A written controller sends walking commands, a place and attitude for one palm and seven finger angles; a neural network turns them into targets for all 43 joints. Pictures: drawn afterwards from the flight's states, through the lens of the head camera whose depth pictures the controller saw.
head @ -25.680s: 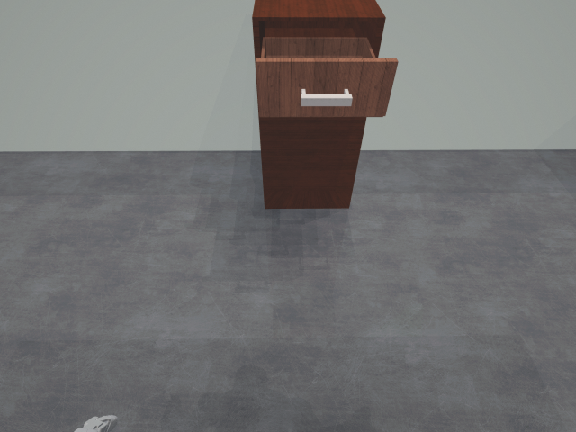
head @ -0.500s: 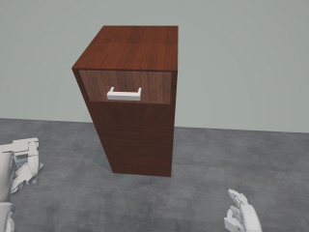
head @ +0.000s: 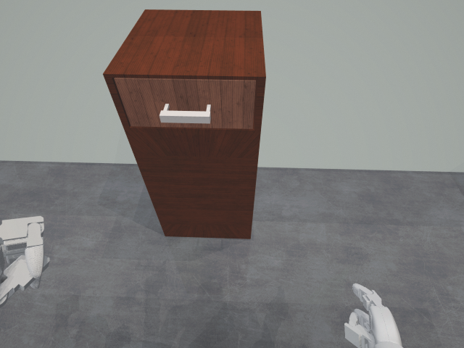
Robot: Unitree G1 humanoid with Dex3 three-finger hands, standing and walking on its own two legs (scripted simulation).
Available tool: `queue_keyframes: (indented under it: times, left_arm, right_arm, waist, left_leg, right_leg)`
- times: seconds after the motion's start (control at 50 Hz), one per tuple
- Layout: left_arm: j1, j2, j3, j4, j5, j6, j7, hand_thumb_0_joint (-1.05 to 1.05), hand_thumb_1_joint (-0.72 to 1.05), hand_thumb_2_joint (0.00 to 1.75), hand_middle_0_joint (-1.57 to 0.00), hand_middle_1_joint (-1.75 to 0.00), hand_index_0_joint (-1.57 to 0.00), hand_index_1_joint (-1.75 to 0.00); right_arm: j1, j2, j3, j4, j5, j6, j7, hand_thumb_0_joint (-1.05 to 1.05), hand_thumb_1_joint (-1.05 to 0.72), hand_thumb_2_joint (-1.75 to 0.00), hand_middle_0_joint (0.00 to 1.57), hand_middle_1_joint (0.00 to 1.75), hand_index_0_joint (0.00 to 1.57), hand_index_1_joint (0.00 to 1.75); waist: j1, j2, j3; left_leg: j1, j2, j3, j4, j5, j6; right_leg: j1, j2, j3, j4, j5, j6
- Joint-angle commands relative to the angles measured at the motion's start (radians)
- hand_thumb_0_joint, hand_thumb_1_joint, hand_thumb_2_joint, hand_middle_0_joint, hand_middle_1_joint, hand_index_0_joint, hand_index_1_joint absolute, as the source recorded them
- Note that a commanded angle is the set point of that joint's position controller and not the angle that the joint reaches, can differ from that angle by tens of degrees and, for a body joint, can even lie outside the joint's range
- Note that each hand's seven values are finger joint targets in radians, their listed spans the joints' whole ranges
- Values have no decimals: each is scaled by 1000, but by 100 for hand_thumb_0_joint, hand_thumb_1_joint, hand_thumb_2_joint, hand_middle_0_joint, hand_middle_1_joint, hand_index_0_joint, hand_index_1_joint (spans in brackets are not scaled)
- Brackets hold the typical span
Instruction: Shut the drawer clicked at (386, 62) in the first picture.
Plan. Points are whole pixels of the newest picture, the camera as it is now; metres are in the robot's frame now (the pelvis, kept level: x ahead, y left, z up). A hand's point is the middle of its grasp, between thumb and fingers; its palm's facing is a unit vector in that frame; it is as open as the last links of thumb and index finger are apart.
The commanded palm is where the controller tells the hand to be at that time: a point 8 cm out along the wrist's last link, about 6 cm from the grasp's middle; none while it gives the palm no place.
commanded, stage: step back with the hand held close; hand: left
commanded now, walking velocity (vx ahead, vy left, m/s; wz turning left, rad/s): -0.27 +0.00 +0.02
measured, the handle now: (186, 112) +0.68 +0.17 +0.00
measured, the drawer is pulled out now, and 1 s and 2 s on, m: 0.00 0.00 0.00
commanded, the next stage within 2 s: stop stepping back and stand still in 0.60 s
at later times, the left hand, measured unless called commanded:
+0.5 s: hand out of the picture +0.07 +0.27 +0.16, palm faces +0.40 -0.80 -0.45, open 3.2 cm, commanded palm +0.01 +0.31 +0.18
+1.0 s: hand out of the picture -0.03 +0.29 +0.16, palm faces +0.40 -0.83 -0.39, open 3.2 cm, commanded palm -0.11 +0.32 +0.18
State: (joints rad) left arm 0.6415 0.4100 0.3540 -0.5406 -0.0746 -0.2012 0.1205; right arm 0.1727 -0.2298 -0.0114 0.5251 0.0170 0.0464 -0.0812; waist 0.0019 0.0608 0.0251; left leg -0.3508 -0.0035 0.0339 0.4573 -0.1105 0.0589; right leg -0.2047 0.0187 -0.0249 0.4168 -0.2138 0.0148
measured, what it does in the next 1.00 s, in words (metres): walks backwards: right foot, then left foot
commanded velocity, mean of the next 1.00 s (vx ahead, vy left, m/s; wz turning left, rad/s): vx -0.15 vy -0.01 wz -0.05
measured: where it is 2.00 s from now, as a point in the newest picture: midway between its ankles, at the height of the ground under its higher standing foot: outside the picture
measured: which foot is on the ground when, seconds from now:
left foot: down 0.00-0.34, up 0.36-0.40, down 0.42-0.72, up 0.74-0.90, down 0.92-1.00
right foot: down 0.00-0.14, up 0.16-0.24, down 0.26-0.48, up 0.50-0.72, down 0.74-0.92, up 0.94-1.00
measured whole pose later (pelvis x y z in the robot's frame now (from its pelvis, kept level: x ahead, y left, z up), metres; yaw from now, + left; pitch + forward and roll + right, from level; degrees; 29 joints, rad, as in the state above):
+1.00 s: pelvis -0.24 +0.04 -0.01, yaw -1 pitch +0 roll -1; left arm 0.56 0.39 0.39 -0.53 -0.03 -0.20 0.16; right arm 0.29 -0.20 0.00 0.65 0.00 -0.11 -0.09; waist -0.03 -0.05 -0.02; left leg -0.34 -0.01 0.03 0.57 -0.23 0.05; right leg -0.32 0.01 0.00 0.73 -0.44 0.01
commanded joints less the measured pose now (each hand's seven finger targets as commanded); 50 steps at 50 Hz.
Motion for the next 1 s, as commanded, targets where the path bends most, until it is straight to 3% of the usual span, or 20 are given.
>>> queue_keyframes:
  times: [0.0,0.14,0.22,0.28,0.3,0.32,0.34,0.38,0.46,0.5,0.52,0.56,0.64,0.68,0.72,0.74,0.8,0.86,0.9,0.98]
  left_arm:
    - [-21,162,125,-190,5,-87,27,0,90,90,-140,-160,-140,-160]
    - [-48,171,162,-262,49,-111,30,0,90,90,-140,-160,-140,-160]
    - [21,171,175,-261,33,-108,21,0,90,90,-140,-160,-140,-160]
    - [17,192,187,-263,-4,-128,16,0,90,90,-140,-160,-140,-160]
    - [16,187,197,-245,-14,-141,26,0,90,90,-140,-160,-140,-160]
    - [-16,154,149,-232,-8,-145,29,0,90,90,-140,-160,-140,-160]
    - [-40,154,137,-238,-2,-140,28,0,90,90,-140,-160,-140,-160]
    - [-72,178,142,-240,8,-122,22,0,90,90,-140,-160,-140,-160]
    - [-116,180,120,-214,18,-122,11,0,90,90,-140,-160,-140,-160]
    - [-92,181,145,-239,20,-123,8,0,90,90,-140,-160,-140,-160]
    - [-95,179,156,-246,20,-118,9,0,90,90,-140,-160,-140,-160]
    - [-50,171,161,-261,11,-102,11,0,90,90,-140,-160,-140,-160]
    - [11,160,150,-289,-7,-83,5,0,90,90,-140,-160,-140,-160]
    - [-20,179,152,-296,-9,-95,6,0,90,90,-140,-160,-140,-160]
    - [-33,195,139,-330,-5,-96,22,0,90,90,-140,-160,-140,-160]
    - [-84,233,186,-353,1,-99,38,0,90,90,-140,-160,-140,-160]
    - [-142,171,132,-290,19,-42,24,0,90,90,-140,-160,-140,-160]
    - [-87,112,107,-175,34,-45,48,0,90,90,-140,-160,-140,-160]
    - [-127,125,95,-231,49,-71,55,0,90,90,-140,-160,-140,-160]
    - [-73,152,132,-332,49,-78,47,0,90,90,-140,-160,-140,-160]
  right_arm:
    - [-87,-140,-49,-148,-6,-74,-10,0,-90,-90,20,30,20,30]
    - [-89,-140,-44,-167,-19,-119,-19,0,-90,-90,20,30,20,30]
    - [-88,-124,-49,-162,-18,-141,-4,0,-90,-90,20,30,20,30]
    - [-73,-106,-54,-120,-17,-136,15,0,-90,-90,20,30,20,30]
    - [-34,-90,-58,-82,-15,-129,26,0,-90,-90,20,30,20,30]
    - [-15,-82,-56,-69,-6,-125,29,0,-90,-90,20,30,20,30]
    - [-28,-103,-70,-75,6,-125,24,0,-90,-90,20,30,20,30]
    - [-68,-106,-68,-94,4,-123,4,0,-90,-90,20,30,20,30]
    - [-76,-124,-50,-86,-16,-141,-3,0,-90,-90,20,30,20,30]
    - [-92,-130,-54,-93,-43,-164,2,0,-90,-90,20,30,20,30]
    - [-94,-123,-52,-94,-44,-164,9,0,-90,-90,20,30,20,30]
    - [-98,-116,-56,-111,-36,-155,23,0,-90,-90,20,30,20,30]
    - [-103,-108,-54,-124,-25,-148,44,0,-90,-90,20,30,20,30]
    - [-81,-96,-58,-96,-22,-141,41,0,-90,-90,20,30,20,30]
    - [-59,-84,-56,-78,-18,-141,36,0,-90,-90,20,30,20,30]
    - [-62,-93,-52,-68,-32,-145,37,0,-90,-90,20,30,20,30]
    - [-98,-79,-33,-102,-3,-153,10,0,-90,-90,20,30,20,30]
    - [-37,-105,-21,-47,-7,-186,-20,0,-90,-90,20,30,20,30]
    - [-9,-127,-25,-72,-8,-214,-22,0,-90,-90,20,30,20,30]
    - [-15,-89,-25,-53,-31,-246,5,0,-90,-90,20,30,20,30]
  waist:
    - [-14,-5,-58]
    - [17,178,-93]
    - [17,102,-127]
    - [-7,-39,-118]
    - [-23,-121,-176]
    - [-31,-195,-220]
    - [-31,-273,-242]
    - [-32,-216,-211]
    - [-6,143,-178]
    - [14,176,-209]
    - [12,129,-185]
    - [20,84,-162]
    - [24,155,-193]
    - [14,28,-190]
    - [5,-269,-101]
    - [-2,-186,-79]
    - [-25,-210,-52]
    - [-30,89,28]
    - [-25,259,10]
    - [-21,110,-77]
  left_leg:
    - [47,77,-132,-101,-291,-4]
    - [-329,204,-295,-365,-623,55]
    - [-268,175,-229,-263,-513,42]
    - [36,62,-103,13,-278,-41]
    - [221,38,-64,185,-108,-55]
    - [264,12,-30,238,-60,-54]
    - [260,3,-21,258,-29,-46]
    - [270,32,-23,140,99,-31]
    - [207,238,-211,-153,319,35]
    - [22,333,-333,-313,-100,72]
    - [-99,353,-328,-353,-318,92]
    - [-128,307,-219,-348,-364,65]
    - [-130,230,-112,-338,-430,-39]
    - [6,131,-4,-57,-355,-118]
    - [143,-21,-34,583,-262,-129]
    - [3,1,-66,712,-268,-114]
    - [-3,71,-73,442,-251,-62]
    - [112,63,-67,-80,-244,-33]
    - [128,266,-406,-225,-311,55]
    - [83,276,-435,-303,-436,88]
  right_leg:
    - [-109,-42,57,-118,-186,-9]
    - [224,77,10,272,-65,0]
    - [176,60,38,181,-116,-22]
    - [-177,-75,216,-104,-186,-86]
    - [-303,-180,316,-177,-21,-104]
    - [-273,-211,274,-158,223,-86]
    - [-232,-192,235,-106,391,-51]
    - [-204,-143,179,-30,485,-17]
    - [-140,48,83,229,-128,12]
    - [-23,87,111,490,-315,-2]
    - [32,79,116,565,-290,-8]
    - [37,73,56,475,-281,-23]
    - [101,86,-63,223,-315,-43]
    - [-62,-40,49,-73,-341,-100]
    - [-485,-392,439,-350,-462,-234]
    - [-401,-418,349,-288,-263,-260]
    - [-280,-257,162,-146,-284,-146]
    - [-220,-126,77,33,-241,-77]
    - [-260,-22,11,267,-223,-12]
    - [-196,-15,37,461,-256,-18]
